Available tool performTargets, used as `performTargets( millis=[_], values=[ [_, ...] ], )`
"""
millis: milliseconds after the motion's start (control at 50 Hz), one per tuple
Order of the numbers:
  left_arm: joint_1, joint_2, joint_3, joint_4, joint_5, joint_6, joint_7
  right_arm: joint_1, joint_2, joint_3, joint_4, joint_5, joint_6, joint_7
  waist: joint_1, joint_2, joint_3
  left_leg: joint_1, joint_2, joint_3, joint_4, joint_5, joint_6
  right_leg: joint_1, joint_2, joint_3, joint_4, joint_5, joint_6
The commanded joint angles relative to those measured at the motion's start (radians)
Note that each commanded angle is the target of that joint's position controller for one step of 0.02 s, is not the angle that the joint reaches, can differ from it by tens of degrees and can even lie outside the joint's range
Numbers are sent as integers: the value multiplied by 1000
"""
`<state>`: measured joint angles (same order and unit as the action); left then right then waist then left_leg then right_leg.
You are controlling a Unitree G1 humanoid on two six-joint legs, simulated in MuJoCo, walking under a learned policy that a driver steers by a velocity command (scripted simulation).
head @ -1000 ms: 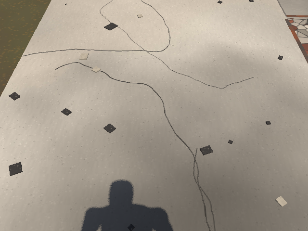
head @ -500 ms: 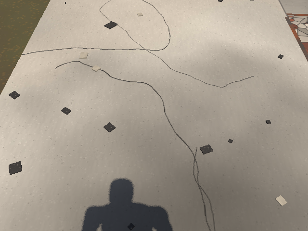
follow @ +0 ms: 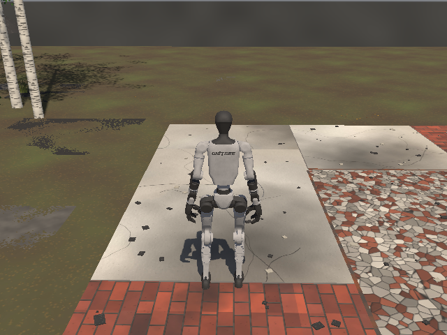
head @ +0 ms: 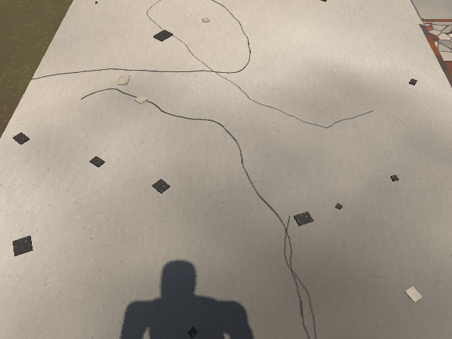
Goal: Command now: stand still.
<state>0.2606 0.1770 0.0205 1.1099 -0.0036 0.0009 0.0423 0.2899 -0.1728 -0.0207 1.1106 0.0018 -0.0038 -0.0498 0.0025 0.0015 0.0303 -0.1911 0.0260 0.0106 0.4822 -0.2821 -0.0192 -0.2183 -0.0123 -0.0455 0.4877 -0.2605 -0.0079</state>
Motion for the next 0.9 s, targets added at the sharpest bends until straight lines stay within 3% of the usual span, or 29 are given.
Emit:
performTargets(
  millis=[20, 420, 460, 500, 520, 560, 580, 600, 620, 640, 660, 680, 700, 720, 740, 760, 800, 840, 860, 900],
  values=[
    [59, 89, 14, -15, 0, -5, 3, 72, -86, -14, -12, 0, -4, -3, 0, 1, 25, -49, 7, -4, -80, 139, 24, 13, -27, 30, -83, 138, -21],
    [78, 78, 16, -17, -2, -6, 4, 91, -75, -15, -16, 1, -5, -3, 0, 1, 32, -51, 6, -4, -78, 136, 24, 10, -26, 29, -80, 133, -20],
    [103, 87, 22, -5, -10, -2, 8, 116, -71, -18, -3, 9, -2, -6, 2, -11, 18, -65, -32, 34, -44, -122, 41, 6, -5, 17, -78, -166, -39],
    [109, 118, 34, -16, -21, -6, 11, 91, -80, -23, -27, 15, -9, -9, 11, -41, 100, -177, -36, 34, 10, -369, 72, -71, -51, 91, -116, -491, -88],
    [136, 130, 39, -17, -26, -17, 9, 72, -67, -21, -43, 17, -22, -6, 24, -69, 129, -241, -30, 32, 58, -369, 81, -66, -106, 173, -153, -559, -120],
    [213, 185, 61, -5, -30, -40, 1, 34, -23, -14, -72, 21, -54, 10, 47, -181, 122, -324, -37, 73, 258, -209, 82, 2, -277, 427, -278, -630, -213],
    [210, 191, 65, -10, -24, -49, 0, 10, -31, -17, -85, 23, -65, 20, 46, -181, 129, -325, -6, 37, 348, -185, 98, -36, -340, 525, -321, -609, -250],
    [176, 184, 63, -27, -15, -58, -2, 3, -41, -22, -95, 27, -74, 27, 29, -163, 129, -330, 14, 9, 400, -231, 114, -57, -356, 542, -335, -565, -254],
    [114, 182, 60, -50, -15, -63, -5, 14, -33, -21, -97, 31, -78, 30, 0, -154, 135, -306, 30, -7, 340, -257, 128, -75, -335, 486, -311, -456, -228],
    [42, 173, 57, -72, -25, -60, -7, 56, -28, -21, -83, 30, -81, 29, -41, -136, 128, -200, 25, 8, 170, -222, 139, -111, -272, 363, -260, -315, -176],
    [0, 166, 55, -79, -33, -50, -9, 121, -26, -26, -48, 22, -82, 26, -76, -110, 107, -37, -26, 68, -5, -72, 130, -162, -186, 224, -178, -154, -129],
    [9, 154, 54, -77, -34, -41, -8, 171, -61, -42, -19, 7, -74, 25, -77, -63, 75, 67, -50, 64, -38, 65, 100, -188, -118, 133, -53, -4, -86],
    [25, 111, 41, -83, -19, -40, -6, 263, -130, -62, -3, 2, -64, 21, -82, 110, -5, 182, 85, -112, -93, 194, 113, -249, -30, 14, 189, -1, -22],
    [38, 59, 26, -103, -6, -49, 2, 330, -222, -76, -8, 8, -59, 28, -96, 324, -28, 233, 295, -414, -185, 385, 237, -394, 59, -54, 392, -239, 29],
    [44, 60, 28, -93, -14, -50, 2, 305, -144, -47, -15, -16, -74, 30, -69, 241, -19, 177, 366, -514, -191, 475, 310, -400, 8, 65, 567, -364, 32],
    [58, 71, 30, -86, -23, -49, -3, 235, -111, -36, -37, -14, -85, 29, -32, 160, 16, 160, 348, -428, -153, 584, 303, -429, -19, 94, 664, -338, 27],
    [46, 82, 37, -73, -12, -50, -6, 120, -119, -32, -74, -6, -88, 31, 5, 76, 5, 144, 274, -263, -132, 701, 235, -418, -62, 93, 606, -226, 12],
    [3, 67, 36, -76, -14, -47, -8, 91, -80, -15, -73, -11, -76, 26, 16, 92, 3, 111, 187, -128, -120, 798, 177, -318, -59, 60, 403, -137, 12],
    [-19, 48, 29, -79, -17, -46, -9, 102, -88, -14, -66, -14, -70, 22, 10, 106, -12, 107, 162, -92, -104, 841, 166, -260, -43, 40, 316, -111, 13],
    [-47, 53, 27, -85, -25, -35, -8, 112, -125, -21, -59, -11, -58, 13, 6, 117, -41, 105, 150, -75, -83, 899, 175, -168, -9, 7, 189, -77, 18]
  ],
)
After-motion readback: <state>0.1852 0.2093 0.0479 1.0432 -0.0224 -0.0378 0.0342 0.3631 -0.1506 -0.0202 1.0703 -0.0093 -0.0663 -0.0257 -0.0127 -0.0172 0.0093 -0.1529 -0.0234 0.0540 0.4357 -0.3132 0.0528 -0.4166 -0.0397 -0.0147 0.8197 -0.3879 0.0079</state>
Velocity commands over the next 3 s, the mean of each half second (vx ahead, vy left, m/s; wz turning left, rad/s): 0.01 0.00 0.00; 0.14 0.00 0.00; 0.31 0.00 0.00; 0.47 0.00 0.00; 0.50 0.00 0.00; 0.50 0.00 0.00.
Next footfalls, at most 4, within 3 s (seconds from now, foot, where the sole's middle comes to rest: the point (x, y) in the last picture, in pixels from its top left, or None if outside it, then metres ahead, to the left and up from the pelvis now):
0.98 right None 0.17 -0.09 -0.77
1.30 left None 0.19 0.18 -0.78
1.82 right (240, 311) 0.59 -0.01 -0.78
2.34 left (163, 232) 0.87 0.25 -0.78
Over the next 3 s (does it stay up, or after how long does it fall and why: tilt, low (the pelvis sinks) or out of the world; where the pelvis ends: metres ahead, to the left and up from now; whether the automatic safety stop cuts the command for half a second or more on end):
stays up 1.06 0.10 -0.01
